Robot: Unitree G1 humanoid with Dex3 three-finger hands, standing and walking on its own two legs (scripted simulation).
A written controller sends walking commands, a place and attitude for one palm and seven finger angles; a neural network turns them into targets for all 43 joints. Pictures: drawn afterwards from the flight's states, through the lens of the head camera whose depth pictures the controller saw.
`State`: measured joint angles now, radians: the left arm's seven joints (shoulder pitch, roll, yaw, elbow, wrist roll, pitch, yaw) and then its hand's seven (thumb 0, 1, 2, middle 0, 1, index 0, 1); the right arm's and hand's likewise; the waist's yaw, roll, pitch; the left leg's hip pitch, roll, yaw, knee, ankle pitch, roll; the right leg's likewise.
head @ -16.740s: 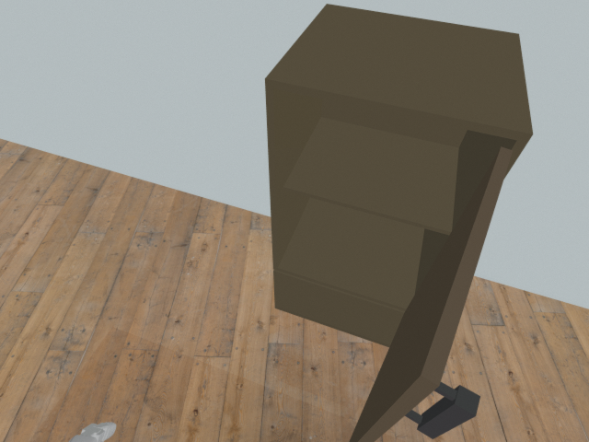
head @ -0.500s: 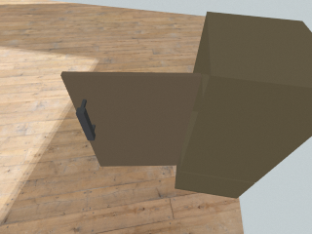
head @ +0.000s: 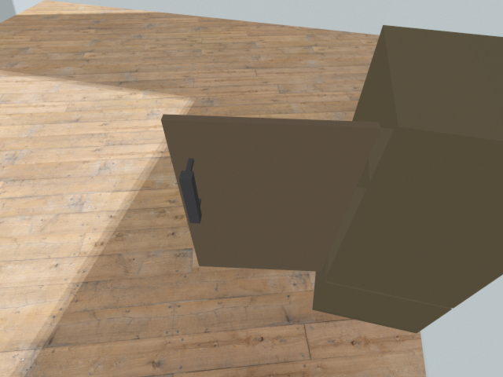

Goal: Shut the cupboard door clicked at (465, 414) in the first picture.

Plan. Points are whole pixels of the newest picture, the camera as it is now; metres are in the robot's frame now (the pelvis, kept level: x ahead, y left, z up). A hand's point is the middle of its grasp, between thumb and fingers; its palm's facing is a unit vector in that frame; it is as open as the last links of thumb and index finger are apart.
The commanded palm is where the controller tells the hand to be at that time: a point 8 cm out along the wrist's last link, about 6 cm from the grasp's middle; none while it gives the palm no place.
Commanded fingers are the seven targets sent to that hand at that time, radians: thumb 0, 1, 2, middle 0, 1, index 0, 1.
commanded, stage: come to a stop and stand still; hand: left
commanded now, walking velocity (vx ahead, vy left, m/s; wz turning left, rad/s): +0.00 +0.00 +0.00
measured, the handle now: (193, 191) +0.48 +0.18 -0.04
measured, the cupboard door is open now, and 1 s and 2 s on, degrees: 100 100 100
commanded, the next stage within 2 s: look again from close up in 1.44 s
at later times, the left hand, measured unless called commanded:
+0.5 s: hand out of the picture +0.04 +0.21 -0.16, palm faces -0.03 -0.98 -0.22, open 7.3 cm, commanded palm none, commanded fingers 0.00 0.90 0.90 -0.20 -0.30 -0.20 -0.30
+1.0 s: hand out of the picture +0.02 +0.16 -0.17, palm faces +0.00 -0.99 -0.16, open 7.3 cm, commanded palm none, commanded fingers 0.00 0.90 0.90 -0.20 -0.30 -0.20 -0.30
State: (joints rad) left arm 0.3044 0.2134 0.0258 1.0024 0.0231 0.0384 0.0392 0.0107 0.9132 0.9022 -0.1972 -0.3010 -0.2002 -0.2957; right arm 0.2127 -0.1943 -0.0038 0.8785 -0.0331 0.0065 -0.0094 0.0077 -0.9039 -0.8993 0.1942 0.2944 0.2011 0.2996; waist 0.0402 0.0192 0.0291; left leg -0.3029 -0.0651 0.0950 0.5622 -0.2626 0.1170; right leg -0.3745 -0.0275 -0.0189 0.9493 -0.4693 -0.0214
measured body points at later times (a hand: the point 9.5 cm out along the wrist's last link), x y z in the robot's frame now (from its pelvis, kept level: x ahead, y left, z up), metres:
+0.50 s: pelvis +0.01 +0.03 +0.01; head +0.04 +0.02 +0.46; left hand +0.05 +0.26 -0.15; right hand -0.03 -0.20 -0.15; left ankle +0.03 +0.05 -0.73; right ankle -0.02 -0.09 -0.73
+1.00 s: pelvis +0.03 +0.01 +0.01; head +0.05 +0.01 +0.46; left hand +0.02 +0.22 -0.15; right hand +0.03 -0.21 -0.15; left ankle +0.03 +0.05 -0.73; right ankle -0.02 -0.09 -0.73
